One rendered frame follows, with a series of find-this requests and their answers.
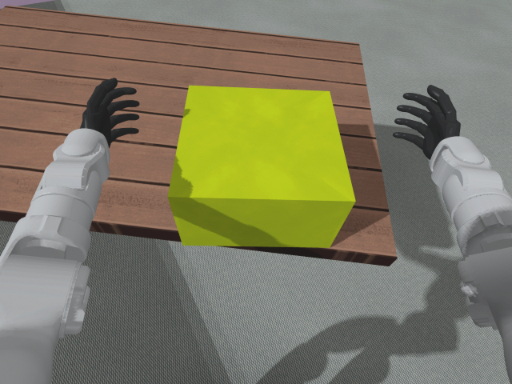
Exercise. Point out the robot right forearm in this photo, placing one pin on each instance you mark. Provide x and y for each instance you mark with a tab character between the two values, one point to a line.
474	195

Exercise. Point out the left robot hand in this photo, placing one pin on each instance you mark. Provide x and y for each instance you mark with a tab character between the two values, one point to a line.
100	107

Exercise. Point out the right robot hand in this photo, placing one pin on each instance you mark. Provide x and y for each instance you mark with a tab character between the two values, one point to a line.
441	120

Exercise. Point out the carton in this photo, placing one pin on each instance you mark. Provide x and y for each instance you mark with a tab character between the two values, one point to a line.
259	167

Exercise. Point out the table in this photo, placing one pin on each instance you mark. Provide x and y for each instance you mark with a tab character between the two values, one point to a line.
51	61

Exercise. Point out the right robot upper arm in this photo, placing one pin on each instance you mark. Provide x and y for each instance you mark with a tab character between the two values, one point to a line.
487	288

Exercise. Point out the robot left forearm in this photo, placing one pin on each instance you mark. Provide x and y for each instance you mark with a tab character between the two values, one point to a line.
58	221

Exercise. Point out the left robot upper arm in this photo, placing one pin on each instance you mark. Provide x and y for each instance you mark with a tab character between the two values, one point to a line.
41	300

